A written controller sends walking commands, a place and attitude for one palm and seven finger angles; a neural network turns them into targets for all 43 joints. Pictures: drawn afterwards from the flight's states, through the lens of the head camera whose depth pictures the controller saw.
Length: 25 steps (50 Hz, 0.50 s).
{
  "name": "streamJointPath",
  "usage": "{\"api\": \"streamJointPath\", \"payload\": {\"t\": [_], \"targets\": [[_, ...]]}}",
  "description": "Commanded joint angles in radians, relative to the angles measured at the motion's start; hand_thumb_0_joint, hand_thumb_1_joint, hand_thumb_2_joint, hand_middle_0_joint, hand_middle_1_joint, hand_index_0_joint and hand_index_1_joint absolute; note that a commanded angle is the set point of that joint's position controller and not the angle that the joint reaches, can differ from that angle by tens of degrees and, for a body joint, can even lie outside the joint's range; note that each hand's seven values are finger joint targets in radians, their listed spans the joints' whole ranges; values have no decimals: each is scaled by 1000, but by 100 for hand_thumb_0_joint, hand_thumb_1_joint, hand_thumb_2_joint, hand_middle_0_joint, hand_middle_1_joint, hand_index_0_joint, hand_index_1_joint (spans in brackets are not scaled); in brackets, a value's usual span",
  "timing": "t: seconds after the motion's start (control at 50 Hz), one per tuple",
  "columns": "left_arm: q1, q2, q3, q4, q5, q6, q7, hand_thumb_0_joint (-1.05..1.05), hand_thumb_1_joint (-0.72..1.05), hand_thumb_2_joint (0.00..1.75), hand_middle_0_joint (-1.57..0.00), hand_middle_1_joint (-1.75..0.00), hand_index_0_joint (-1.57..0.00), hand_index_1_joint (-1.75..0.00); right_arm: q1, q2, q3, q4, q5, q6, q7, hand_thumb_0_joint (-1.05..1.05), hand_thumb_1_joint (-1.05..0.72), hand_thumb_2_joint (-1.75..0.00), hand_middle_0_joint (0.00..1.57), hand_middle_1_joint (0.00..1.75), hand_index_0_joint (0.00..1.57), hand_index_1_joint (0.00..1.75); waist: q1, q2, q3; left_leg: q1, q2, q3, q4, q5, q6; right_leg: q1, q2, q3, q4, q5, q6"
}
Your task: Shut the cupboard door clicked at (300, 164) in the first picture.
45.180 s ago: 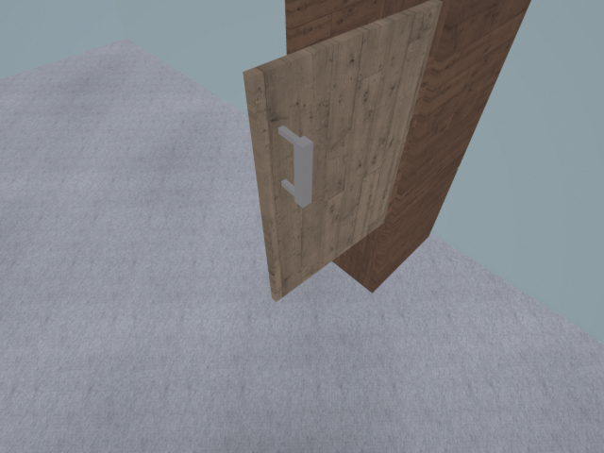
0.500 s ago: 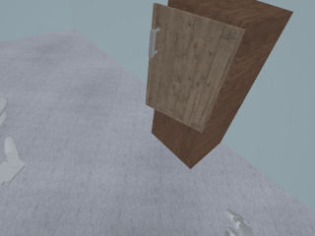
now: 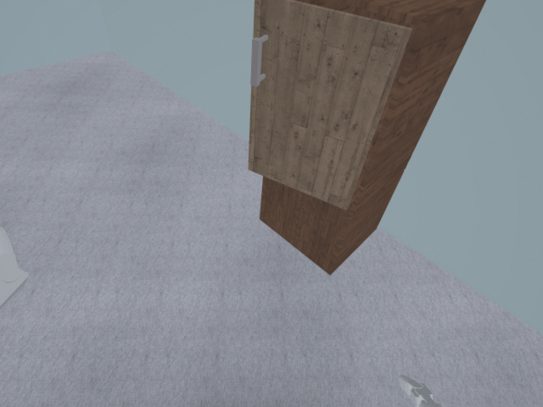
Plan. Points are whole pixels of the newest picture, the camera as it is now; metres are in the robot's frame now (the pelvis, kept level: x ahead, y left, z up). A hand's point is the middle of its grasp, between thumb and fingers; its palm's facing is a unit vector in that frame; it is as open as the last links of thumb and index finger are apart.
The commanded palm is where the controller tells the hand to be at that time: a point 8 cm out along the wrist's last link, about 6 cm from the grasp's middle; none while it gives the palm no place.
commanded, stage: stop stepping back and stand still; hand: left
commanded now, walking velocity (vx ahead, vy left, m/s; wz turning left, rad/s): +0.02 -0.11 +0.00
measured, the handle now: (259, 60) +0.97 +0.06 +0.10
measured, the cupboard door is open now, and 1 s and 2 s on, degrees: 16 16 16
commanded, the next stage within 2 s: let the arm hang, fingers relaxed in 0.12 s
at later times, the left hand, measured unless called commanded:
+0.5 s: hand out of the picture +0.11 +0.15 -0.16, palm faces +0.12 -0.98 -0.13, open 7.0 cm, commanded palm none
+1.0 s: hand out of the picture -0.02 +0.15 -0.16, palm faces +0.06 -0.98 -0.17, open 7.3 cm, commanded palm none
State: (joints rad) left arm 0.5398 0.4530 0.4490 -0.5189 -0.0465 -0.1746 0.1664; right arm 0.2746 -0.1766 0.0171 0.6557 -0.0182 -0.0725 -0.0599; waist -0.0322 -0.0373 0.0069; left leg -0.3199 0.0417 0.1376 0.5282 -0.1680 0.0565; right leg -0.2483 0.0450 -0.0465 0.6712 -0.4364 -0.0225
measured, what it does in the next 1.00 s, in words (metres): stands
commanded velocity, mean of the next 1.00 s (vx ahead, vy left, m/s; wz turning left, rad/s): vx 0.00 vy -0.01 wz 0.00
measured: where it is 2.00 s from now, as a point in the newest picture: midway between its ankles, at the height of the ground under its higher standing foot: outside the picture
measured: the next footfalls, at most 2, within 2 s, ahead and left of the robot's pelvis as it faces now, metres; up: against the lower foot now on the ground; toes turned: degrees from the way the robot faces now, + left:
none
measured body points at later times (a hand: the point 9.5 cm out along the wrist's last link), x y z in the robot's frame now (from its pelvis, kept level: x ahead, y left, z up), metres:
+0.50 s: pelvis +0.02 -0.02 +0.00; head +0.02 +0.01 +0.44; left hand +0.10 +0.20 -0.15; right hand +0.11 -0.26 -0.13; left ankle +0.08 +0.09 -0.73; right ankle +0.00 -0.09 -0.73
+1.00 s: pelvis +0.04 +0.00 +0.01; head +0.04 -0.01 +0.46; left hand -0.02 +0.20 -0.15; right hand +0.01 -0.19 -0.16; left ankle +0.08 +0.09 -0.73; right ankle +0.00 -0.09 -0.73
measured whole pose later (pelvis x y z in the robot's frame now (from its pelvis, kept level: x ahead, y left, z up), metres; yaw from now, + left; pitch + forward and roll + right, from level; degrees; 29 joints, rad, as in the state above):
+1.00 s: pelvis +0.04 +0.00 +0.01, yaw +1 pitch -2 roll +0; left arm 0.38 0.09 -0.01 1.18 0.01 -0.01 0.05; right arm 0.34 -0.09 0.02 1.16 -0.02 0.02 -0.03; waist -0.01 0.02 0.03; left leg -0.20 0.01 0.14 0.40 -0.17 0.05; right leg -0.06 0.02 -0.08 0.36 -0.27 -0.04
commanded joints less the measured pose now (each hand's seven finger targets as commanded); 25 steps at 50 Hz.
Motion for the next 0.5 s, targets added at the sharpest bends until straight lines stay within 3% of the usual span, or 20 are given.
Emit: {"api": "streamJointPath", "payload": {"t": [0.0, 0.06, 0.08, 0.12, 0.18, 0.2, 0.22, 0.24, 0.26, 0.3, 0.36, 0.42, 0.46, 0.48], "targets": [[26, 145, 105, -191, -7, -55, 6, 0, 90, 90, -20, -30, -20, -30, -118, -154, -52, -168, 15, -50, -1, 0, -90, -90, 20, 30, 20, 30, 17, 224, -56, -42, 189, -221, -338, -432, -28, 116, 6, -41, -187, 68, 7], [-1, 146, 100, -139, -12, -33, 7, 0, 90, 90, -20, -30, -20, -30, -117, -144, -53, -182, 18, -24, -6, 0, -90, -90, 20, 30, 20, 30, 5, 135, -45, -55, 161, -201, -289, -407, -42, 131, -21, 0, -269, 81, -2], [-1, 137, 95, -118, -11, -22, 7, 0, 90, 90, -20, -30, -20, -30, -120, -142, -53, -178, 22, -19, -6, 0, -90, -90, 20, 30, 20, 30, 11, 88, -44, -51, 146, -181, -269, -401, -43, 116, -27, 17, -276, 59, -3], [-4, 131, 86, -124, -12, -11, 9, 0, 90, 90, -20, -30, -20, -30, -132, -132, -50, -183, 23, -9, -8, 0, -90, -90, 20, 30, 20, 30, 12, 72, -41, -24, 120, -161, -215, -341, -43, 65, -61, 59, -313, 36, -18], [-54, 128, 67, -144, -10, -8, 13, 0, 90, 90, -20, -30, -20, -30, -141, -128, -45, -179, 23, -4, -11, 0, -90, -90, 20, 30, 20, 30, 12, 4, -27, 35, 79, -129, -91, -242, -43, -46, -137, 180, -392, -25, -37], [-118, -118, -377, 574, 46, 95, -116, 0, 90, 90, -20, -30, -20, -30, -177, -216, -77, -14, 36, -93, 77, 0, -90, -90, 20, 30, 20, 30, -35, -12, -6, 60, 121, -124, 95, 8, -46, -159, -213, 48, -245, 272, -49], [-95, -132, -339, 628, 64, 169, -148, 0, 90, 90, -20, -30, -20, -30, -77, -196, -77, 9, 25, -28, 71, 0, -90, -90, 20, 30, 20, 30, -19, -12, -69, 90, 102, -138, 80, 83, -34, -137, -196, 96, -202, 421, -45], [-113, -146, -356, 658, 64, 183, -158, 0, 90, 90, -20, -30, -20, -30, -70, -177, -68, 7, 15, 2, 62, 0, -90, -90, 20, 30, 20, 30, -4, -50, -84, 68, 103, -137, 90, 65, -23, -130, -186, 84, -185, 430, -41], [-149, -142, -365, 700, 67, 182, -164, 0, 90, 90, -20, -30, -20, -30, -85, -176, -60, 2, 11, 22, 56, 0, -90, -90, 20, 30, 20, 30, 6, -102, -67, 46, 92, -144, 105, 13, -19, -141, -195, 100, -200, 401, -49], [-211, -136, -378, 815, 72, 183, -163, 0, 90, 90, -20, -30, -20, -30, -87, -150, -50, 6, -2, 48, 53, 0, -90, -90, 20, 30, 20, 30, 2, -161, -31, 37, 57, -147, 121, 26, -21, -141, -219, 119, -218, 414, -76], [-271, -129, -396, 1007, 66, 190, -149, 0, 90, 90, -20, -30, -20, -30, -90, -130, -39, 52, -14, 86, 49, 0, -90, -90, 20, 30, 20, 30, 4, -106, 17, 62, 36, -146, 78, 30, -29, -132, -222, 117, -268, 299, -88], [-281, -137, -410, 1207, 61, 185, -140, 0, 90, 90, -20, -30, -20, -30, -69, -122, -28, 138, -16, 93, 46, 0, -90, -90, 20, 30, 20, 30, 5, 93, 31, 83, 73, -181, -35, 68, -25, -82, -168, 98, -299, 152, -56], [-247, -154, -413, 1323, 58, 179, -138, 0, 90, 90, -20, -30, -20, -30, -58, -112, -24, 197, -13, 87, 38, 0, -90, -90, 20, 30, 20, 30, 21, 207, 28, 46, 83, -197, -108, 19, -21, 11, -146, 98, -311, 172, -43], [-213, -196, -395, 1347, 63, 173, -135, 0, 90, 90, -20, -30, -20, -30, -46, -90, -29, 212, -17, 81, 32, 0, -90, -90, 20, 30, 20, 30, 30, 240, -13, 47, 84, -195, -120, 16, -18, 65, -147, 92, -322, 217, -46]]}}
